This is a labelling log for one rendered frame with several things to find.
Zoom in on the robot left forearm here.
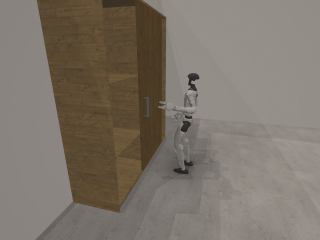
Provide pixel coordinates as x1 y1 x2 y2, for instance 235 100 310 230
173 105 196 114

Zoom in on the robot right hand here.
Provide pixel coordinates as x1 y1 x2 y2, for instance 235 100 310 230
172 112 183 121

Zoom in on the right robot foot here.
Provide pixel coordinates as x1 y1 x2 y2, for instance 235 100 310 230
184 160 193 166

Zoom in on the robot left shin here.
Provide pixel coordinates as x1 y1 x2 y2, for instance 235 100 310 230
174 146 185 171

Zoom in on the robot left upper arm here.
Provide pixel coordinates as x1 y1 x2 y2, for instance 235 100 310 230
186 90 197 114

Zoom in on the robot left hand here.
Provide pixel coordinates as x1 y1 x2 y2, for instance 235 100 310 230
158 101 174 111

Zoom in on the handle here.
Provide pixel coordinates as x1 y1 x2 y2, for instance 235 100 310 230
144 97 149 117
163 85 166 100

